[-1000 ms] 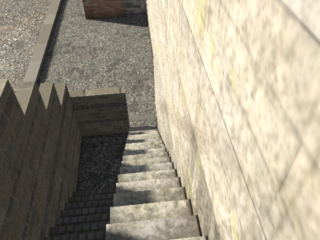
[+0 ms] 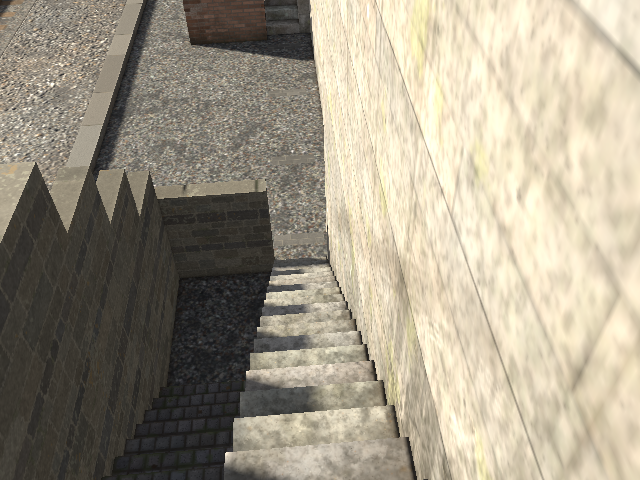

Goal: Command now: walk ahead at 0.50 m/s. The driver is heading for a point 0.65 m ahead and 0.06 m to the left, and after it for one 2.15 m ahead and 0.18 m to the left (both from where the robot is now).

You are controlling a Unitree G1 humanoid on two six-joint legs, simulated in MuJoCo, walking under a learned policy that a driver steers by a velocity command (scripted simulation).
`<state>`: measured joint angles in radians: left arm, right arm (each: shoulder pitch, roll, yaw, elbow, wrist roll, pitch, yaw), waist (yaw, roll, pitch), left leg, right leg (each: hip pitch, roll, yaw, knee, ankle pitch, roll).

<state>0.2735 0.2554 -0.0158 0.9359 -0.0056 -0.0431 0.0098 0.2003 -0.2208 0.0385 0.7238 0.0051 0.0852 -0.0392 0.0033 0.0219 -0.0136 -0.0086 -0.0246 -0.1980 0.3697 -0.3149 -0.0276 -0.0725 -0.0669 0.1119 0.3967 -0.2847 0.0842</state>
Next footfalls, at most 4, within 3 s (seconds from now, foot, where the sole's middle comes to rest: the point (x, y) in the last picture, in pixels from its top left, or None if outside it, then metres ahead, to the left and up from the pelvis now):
none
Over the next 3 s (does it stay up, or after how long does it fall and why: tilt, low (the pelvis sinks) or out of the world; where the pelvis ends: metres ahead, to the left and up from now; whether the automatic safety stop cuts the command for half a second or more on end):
stays up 0.04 -0.01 0.01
